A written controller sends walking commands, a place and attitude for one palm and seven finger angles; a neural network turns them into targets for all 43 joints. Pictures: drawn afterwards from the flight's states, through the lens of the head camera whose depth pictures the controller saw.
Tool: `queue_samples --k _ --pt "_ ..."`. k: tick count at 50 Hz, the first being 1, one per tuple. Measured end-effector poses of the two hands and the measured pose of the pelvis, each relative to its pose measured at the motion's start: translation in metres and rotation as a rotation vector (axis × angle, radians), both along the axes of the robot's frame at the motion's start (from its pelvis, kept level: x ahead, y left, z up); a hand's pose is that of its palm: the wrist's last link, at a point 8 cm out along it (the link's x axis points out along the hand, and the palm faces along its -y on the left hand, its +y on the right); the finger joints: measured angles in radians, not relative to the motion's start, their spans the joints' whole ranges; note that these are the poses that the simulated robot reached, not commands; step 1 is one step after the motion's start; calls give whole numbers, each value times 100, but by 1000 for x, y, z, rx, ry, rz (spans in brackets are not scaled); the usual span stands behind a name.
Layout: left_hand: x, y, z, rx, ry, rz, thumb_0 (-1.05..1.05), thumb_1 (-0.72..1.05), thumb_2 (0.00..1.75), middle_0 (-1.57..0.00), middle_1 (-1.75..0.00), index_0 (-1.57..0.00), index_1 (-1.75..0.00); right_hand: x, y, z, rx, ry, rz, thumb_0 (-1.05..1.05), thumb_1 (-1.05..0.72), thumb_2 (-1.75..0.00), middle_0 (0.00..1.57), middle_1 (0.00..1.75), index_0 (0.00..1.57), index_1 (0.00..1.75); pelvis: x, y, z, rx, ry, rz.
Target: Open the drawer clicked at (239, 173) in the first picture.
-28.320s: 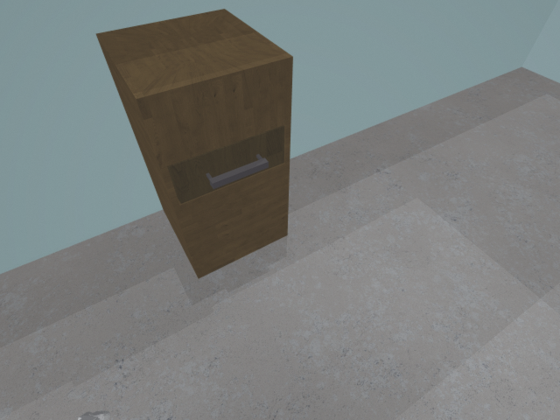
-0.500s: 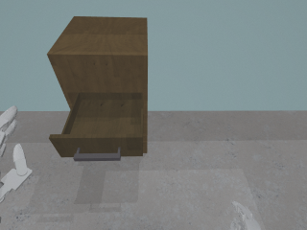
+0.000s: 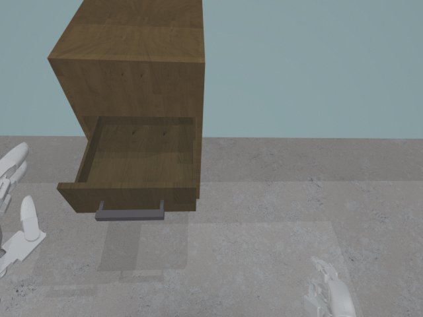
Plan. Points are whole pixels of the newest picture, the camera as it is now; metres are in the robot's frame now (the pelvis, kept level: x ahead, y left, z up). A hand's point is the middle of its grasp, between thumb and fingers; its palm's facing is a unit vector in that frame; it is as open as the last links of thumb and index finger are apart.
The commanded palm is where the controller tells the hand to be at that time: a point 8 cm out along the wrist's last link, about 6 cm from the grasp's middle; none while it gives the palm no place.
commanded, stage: stop stepping back and stand still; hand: left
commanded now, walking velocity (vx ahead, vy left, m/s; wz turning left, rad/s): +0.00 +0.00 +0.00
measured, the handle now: (131, 209) +0.43 +0.25 -0.25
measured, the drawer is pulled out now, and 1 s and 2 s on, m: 0.29 0.29 0.29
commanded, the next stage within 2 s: let the arm hang, fingers relaxed in 0.20 s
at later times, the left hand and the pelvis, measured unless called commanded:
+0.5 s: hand out of the picture +0.14 +0.22 -0.12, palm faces +0.05 -0.94 -0.33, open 7.4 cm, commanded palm none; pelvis +0.00 +0.00 -0.01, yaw +1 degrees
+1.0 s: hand out of the picture -0.05 +0.16 -0.17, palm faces +0.01 -0.98 -0.21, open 7.3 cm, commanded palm none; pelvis -0.01 -0.01 +0.00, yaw +0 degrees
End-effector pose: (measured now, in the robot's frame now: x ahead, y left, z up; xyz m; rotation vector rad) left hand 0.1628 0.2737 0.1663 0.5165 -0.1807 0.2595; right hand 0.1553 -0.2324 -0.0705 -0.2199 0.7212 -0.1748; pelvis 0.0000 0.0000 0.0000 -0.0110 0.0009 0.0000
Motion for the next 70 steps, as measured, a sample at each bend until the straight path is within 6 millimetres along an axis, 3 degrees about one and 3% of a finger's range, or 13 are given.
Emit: queue_samples --k 15,16,18,20,22,25,27,29,36,43,48,55,70 --pt "1 4 4 7 2 19 1 89 90 -21 -30 -21 -30 24 15 1 28 -12 28 1 -90 -90 21 30 21 29 7 2 0 0 3 8" --pt "3 5 -3 21 22 15 1 89 90 -21 -30 -21 -30 24 15 -3 38 -12 48 1 -90 -90 21 30 21 29 6 3 0 -3 13 17" --pt "11 14 -47 -14 178 41 0 89 90 -21 -30 -21 -30 22 13 -18 57 38 88 1 -90 -90 21 30 21 29 4 5 -3 1 30 31" --pt "13 21 -111 -111 415 115 0 90 90 -20 -30 -21 -30 14 10 -33 67 107 100 1 -90 -90 21 30 21 29 2 6 -6 7 35 33" --pt "0 18 -177 -214 676 184 0 90 90 -20 -30 -20 -30 0 7 -43 73 167 91 1 -90 -90 21 30 21 29 1 5 -8 12 25 28" --pt "-42 -9 -254 -332 1031 214 0 91 90 -20 -30 -20 -29 -31 2 -51 72 256 53 1 -90 -90 21 30 21 29 -1 2 -7 18 4 16" --pt "-77 -35 -286 -391 1218 197 1 91 90 -20 -30 -20 -29 -57 -2 -54 65 330 22 1 -90 -90 21 30 21 29 -2 0 -5 17 -7 6" --pt "-111 -57 -304 -451 1346 202 1 93 90 -20 -30 -20 -29 -85 -5 -57 59 417 -9 1 -90 -90 21 30 21 29 -4 -2 -4 13 -13 2" --pt "-190 -49 -309 -473 1539 335 -1 99 89 -21 -30 -21 -30 -180 -6 -66 70 722 -72 1 -90 -90 20 30 20 29 -6 -9 1 3 -15 15" --pt "-226 -51 -302 -459 1634 394 0 94 90 -20 -30 -20 -29 -224 8 -71 123 824 -112 1 -90 -90 20 30 20 29 -8 -10 1 7 -25 12" --pt "-221 -61 -303 -465 1616 378 0 92 90 -20 -30 -20 -29 -228 21 -77 166 812 -113 1 -90 -90 20 30 20 29 -11 -10 1 11 -31 6" --pt "-197 -78 -308 -485 1543 318 0 91 90 -20 -30 -20 -29 -214 31 -83 202 748 -105 1 -90 -90 20 30 20 29 -15 -13 0 15 -32 0" --pt "-191 -84 -309 -490 1528 316 1 92 90 -20 -30 -20 -29 -202 17 -81 176 718 -118 0 -90 -90 20 30 20 29 -13 -19 0 15 -26 -3"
